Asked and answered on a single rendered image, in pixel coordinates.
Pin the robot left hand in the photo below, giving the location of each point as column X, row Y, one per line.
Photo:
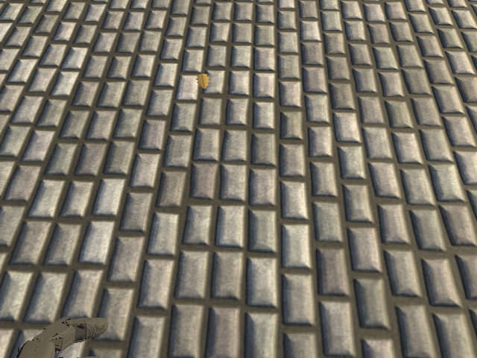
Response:
column 60, row 335

